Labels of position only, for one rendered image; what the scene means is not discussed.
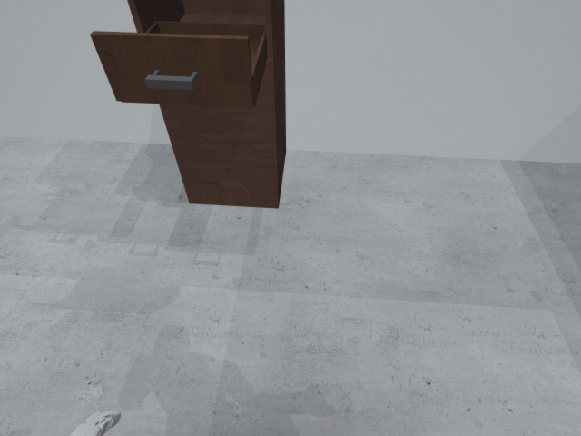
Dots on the handle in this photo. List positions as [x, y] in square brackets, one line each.
[158, 81]

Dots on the robot left hand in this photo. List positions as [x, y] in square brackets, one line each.
[98, 424]

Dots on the cabinet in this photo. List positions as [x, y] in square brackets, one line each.
[228, 155]

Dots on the drawer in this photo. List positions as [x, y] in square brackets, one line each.
[230, 60]

